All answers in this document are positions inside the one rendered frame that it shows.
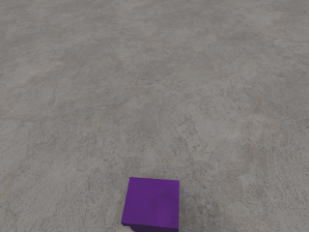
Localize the carton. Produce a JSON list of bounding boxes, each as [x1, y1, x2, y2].
[[121, 177, 180, 232]]

